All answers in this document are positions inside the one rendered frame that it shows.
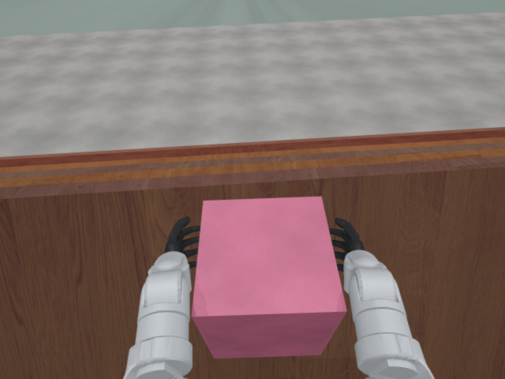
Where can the right robot forearm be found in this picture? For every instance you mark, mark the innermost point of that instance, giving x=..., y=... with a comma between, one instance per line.
x=384, y=344

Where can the left robot forearm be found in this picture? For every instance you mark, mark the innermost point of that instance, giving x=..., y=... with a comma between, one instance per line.
x=162, y=349

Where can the robot left hand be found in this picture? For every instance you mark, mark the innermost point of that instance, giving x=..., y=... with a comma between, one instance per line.
x=176, y=243

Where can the robot right hand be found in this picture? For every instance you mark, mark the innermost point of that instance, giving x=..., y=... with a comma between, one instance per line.
x=351, y=238

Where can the carton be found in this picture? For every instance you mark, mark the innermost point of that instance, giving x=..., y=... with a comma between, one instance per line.
x=267, y=283

